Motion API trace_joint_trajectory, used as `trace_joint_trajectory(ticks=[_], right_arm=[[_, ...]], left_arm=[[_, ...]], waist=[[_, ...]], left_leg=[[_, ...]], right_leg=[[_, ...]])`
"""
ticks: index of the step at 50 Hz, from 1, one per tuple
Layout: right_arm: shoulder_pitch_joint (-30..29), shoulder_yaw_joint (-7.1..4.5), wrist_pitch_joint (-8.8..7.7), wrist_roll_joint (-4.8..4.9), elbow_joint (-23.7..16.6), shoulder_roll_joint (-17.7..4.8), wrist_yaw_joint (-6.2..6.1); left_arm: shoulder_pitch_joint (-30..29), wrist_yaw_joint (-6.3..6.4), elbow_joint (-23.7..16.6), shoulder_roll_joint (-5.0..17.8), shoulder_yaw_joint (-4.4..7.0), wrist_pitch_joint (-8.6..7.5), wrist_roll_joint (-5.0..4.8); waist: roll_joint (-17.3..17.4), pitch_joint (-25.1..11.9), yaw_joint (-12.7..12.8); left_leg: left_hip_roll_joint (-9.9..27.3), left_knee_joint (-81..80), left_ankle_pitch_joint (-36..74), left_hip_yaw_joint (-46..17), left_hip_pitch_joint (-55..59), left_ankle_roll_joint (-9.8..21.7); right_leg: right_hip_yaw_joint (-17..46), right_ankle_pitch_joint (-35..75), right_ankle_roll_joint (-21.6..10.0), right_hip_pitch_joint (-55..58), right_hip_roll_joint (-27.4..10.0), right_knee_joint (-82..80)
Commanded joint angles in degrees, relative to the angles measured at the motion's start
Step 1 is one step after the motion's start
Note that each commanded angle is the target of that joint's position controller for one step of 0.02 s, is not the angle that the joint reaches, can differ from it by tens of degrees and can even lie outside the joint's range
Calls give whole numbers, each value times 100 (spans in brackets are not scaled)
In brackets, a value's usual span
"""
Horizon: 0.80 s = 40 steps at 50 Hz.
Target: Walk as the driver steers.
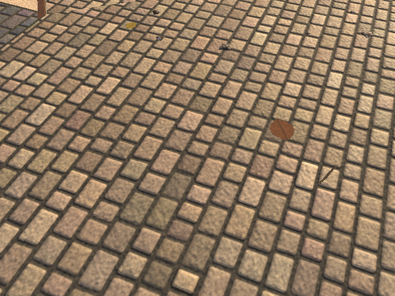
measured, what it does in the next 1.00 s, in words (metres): walks ahead, turning right: left foot, then right foot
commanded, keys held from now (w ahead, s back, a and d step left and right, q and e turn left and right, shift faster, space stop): w+shift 0.08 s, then w+e+shift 0.72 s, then e+shift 0.14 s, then q+shift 0.06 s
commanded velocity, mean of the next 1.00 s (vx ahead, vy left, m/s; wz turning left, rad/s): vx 0.93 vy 0.00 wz -0.62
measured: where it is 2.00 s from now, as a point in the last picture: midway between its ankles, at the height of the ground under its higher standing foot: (271, 170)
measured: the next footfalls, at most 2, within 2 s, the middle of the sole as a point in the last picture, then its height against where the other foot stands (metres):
left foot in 0.22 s outside the picture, level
right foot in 0.68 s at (248, 218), level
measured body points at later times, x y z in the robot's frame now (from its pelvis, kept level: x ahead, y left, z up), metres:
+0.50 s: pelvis +0.47 +0.02 +0.00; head +0.48 +0.01 +0.45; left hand +0.69 +0.25 -0.10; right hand +0.37 -0.25 -0.13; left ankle +0.38 +0.13 -0.74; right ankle +0.56 -0.12 -0.65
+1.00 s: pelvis +0.89 -0.14 -0.01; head +0.92 -0.17 +0.44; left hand +1.05 +0.11 -0.12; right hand +0.97 -0.46 -0.07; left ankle +1.17 -0.14 -0.68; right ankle +0.77 -0.09 -0.73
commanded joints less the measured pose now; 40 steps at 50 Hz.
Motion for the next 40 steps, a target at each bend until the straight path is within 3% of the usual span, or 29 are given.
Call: trace_joint_trajectory(ticks=[1, 3, 4, 6, 7, 8, 9, 10, 11, 12, 13, 14, 15, 16, 18, 20, 22, 24, 27, 29, 31, 32, 33, 34, 35, 36, 37, 38, 40], right_arm=[[-604, 126, -40, -45, -677, -106, 92], [-1139, 232, -84, 15, -824, -2, 185], [-1321, 273, -100, 52, -847, 85, 213], [-1502, 268, -115, 68, -882, -9, 175], [-1507, 232, -118, 39, -857, -119, 121], [-1331, 185, -126, 14, -813, -234, 46], [-696, 88, -135, -7, -641, -463, -45], [431, -26, -144, -8, -287, -667, -144], [1439, -177, -154, -89, -8, -1040, -266], [1929, -300, -185, -279, 52, -1526, -344], [1905, -318, -135, -157, 23, -1423, -280], [1326, -260, -136, -69, 57, -960, -254], [1014, -189, -187, -23, 124, -608, -237], [880, -176, -225, -43, 207, -482, -231], [960, -116, -308, 58, 407, -253, -238], [1022, -90, -401, 210, 605, -100, -210], [1029, -66, -451, 224, 699, -32, -211], [975, -61, -489, 175, 752, -70, -220], [1176, -95, -494, 191, 850, -391, -302], [1398, -133, -440, 193, 860, -700, -393], [1332, -237, -259, 141, 768, -1112, -518], [1060, -296, -147, 101, 662, -1283, -550], [809, -324, -45, 51, 542, -1325, -527], [784, -280, -18, 17, 586, -986, -404], [1029, -36, -131, -96, 190, -93, -351], [994, 31, -299, 83, -441, -247, -319], [558, 16, -430, 44, -410, -605, -323], [405, -4, -451, 48, -365, -705, -315], [412, 53, -245, -125, -349, -564, -325]], left_arm=[[-285, -42, -324, 327, -41, -226, -91], [-176, -68, -273, 374, -51, -267, -169], [18, -77, -200, 451, -53, -290, -216], [228, -71, -76, 684, -36, -270, -212], [326, -57, -26, 798, -38, -241, -200], [411, -21, 25, 976, -20, -197, -177], [453, 33, 77, 1136, -1, -134, -128], [371, 81, 88, 1238, 16, -61, -119], [265, 80, 9, 1043, -26, -48, -102], [620, 44, -247, -5, -220, -69, -142], [799, 61, -366, 252, -165, -56, -448], [-26, 84, -449, 556, -82, -7, -356], [-392, 25, -501, 417, -116, 10, -278], [-494, -29, -473, 293, -125, 70, -228], [-397, -132, -474, 55, -131, 290, -78], [-846, -202, -695, -84, -139, 451, -38], [-1404, -279, -956, -137, -176, 497, -14], [-1808, -341, -1146, -139, -229, 492, -59], [-2438, -450, -1371, -7, -286, 463, -57], [-2443, -468, -1347, 164, -266, 436, -60], [-1575, -407, -1120, 475, -170, 434, -91], [-567, -352, -855, 710, -56, 439, -92], [652, -245, -465, 976, 113, 434, -90], [637, -96, -351, 1198, 258, 466, -160], [79, -57, -442, 1642, 315, 537, -141], [-77, -30, -715, 1962, 409, 581, -64], [-196, 23, -789, 1572, 373, 564, -41], [-390, 49, -721, 1255, 298, 521, -58], [-643, 84, -739, 1041, 212, 342, -124]], waist=[[-457, 834, -374], [-388, 908, -265], [-337, 896, -174], [-394, 911, -171], [-408, 745, -187], [-634, 467, -297], [-795, -22, -635], [-836, -611, -1175], [-757, -1136, -1580], [738, -1997, -1179], [1144, -2777, -1084], [392, -1559, -962], [109, -748, -849], [-45, -369, -663], [128, -30, -320], [138, 312, -189], [111, 559, -151], [131, 728, -76], [-157, 961, -127], [-40, 747, -52], [312, 134, 488], [416, -359, 1012], [253, -875, 1490], [-490, -568, 1268], [-1641, -302, 344], [-1684, -1431, 262], [-549, -698, 293], [96, -58, 0], [464, 356, -448]], left_leg=[[442, -977, 724, 32, -962, -121], [384, -2217, 1561, 635, 103, -82], [291, -2475, 1835, 874, 611, -26], [207, -2892, 1915, 897, 911, 28], [15, -3089, 1649, 1000, 1021, 65], [-200, -3205, 1220, 1030, 1391, 90], [-370, -3279, 766, 930, 2150, 136], [-412, -3486, 604, 863, 3419, 166], [283, -3289, 59, 277, 4936, 200], [2195, -3471, -1489, -2041, 6336, 332], [2815, -4670, -2302, -4204, 6402, 690], [2315, -4903, -2339, -3226, 5483, 494], [2115, -5006, -1511, -2355, 4566, 412], [1909, -5180, -790, -1755, 3936, 309], [1712, -5449, -214, -819, 3156, 164], [1605, -5705, 362, -96, 3025, 28], [1340, -5896, 1151, 775, 2864, -133], [1052, -5968, 1888, 1491, 2708, -224], [964, -6128, 3147, 2079, 2952, -405], [1053, -5567, 5486, 2245, 3546, -522], [1263, -4199, 7341, 2190, 3981, -569], [1397, -2928, 7675, 2076, 3789, -496], [1397, -1138, 6892, 1892, 3146, -380], [523, 1089, 2169, 1831, 1928, -433], [-220, 3089, -1749, 1314, -170, -602], [-258, 3293, -1559, 173, -1376, -634], [84, 2702, -1081, -37, -1688, -600], [313, 2048, -682, -38, -1378, -617], [609, 1254, -721, -55, -537, -817]], right_leg=[[1481, 291, -844, -288, -1510, -1879], [772, 1409, -665, -784, -1218, -2234], [657, 2043, -653, -846, -1254, -2410], [628, 3180, -676, -287, -1406, -2262], [566, 4377, -653, 240, -1407, -1863], [575, 5622, -609, 614, -1472, -1240], [606, 6380, -537, 802, -1529, -236], [592, 6236, -467, 497, -1444, 1147], [572, 4701, -429, -701, -1179, 2780], [499, -456, -411, -2327, -515, 5043], [879, -873, -472, -3041, -271, 6192], [883, -70, -505, -3480, -682, 6057], [845, 269, -479, -3480, -852, 5694], [844, 319, -430, -3292, -990, 5512], [820, 266, -344, -2991, -1167, 5334], [750, 383, -294, -3385, -1314, 5165], [501, 992, -267, -3596, -1287, 4811], [238, 1698, -329, -3452, -1160, 4118], [-401, 2268, -560, -2889, -859, 2623], [-817, 2245, -734, -2310, -398, 2163], [-908, 1628, -887, -1327, 2, 2095], [-756, 1245, -1032, -298, 133, 2154], [-366, 742, -1214, 1070, 206, 1897], [306, 238, -1415, 1658, -90, 1560], [2242, 1830, -1830, 2191, -916, 1785], [4737, -252, -2738, 3123, -1734, -23], [5169, -1235, -2428, 2491, -1894, -969], [4730, -1033, -2133, 1515, -1739, -1061], [3737, 96, -1927, 8, -1252, -1024]])
Velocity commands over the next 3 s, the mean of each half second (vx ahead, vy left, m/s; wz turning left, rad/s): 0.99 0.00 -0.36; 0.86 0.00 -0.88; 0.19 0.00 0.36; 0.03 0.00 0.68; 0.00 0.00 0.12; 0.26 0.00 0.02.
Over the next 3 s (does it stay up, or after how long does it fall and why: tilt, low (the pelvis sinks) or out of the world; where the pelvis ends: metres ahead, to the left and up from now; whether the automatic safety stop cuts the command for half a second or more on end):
stays up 1.09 -0.20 0.00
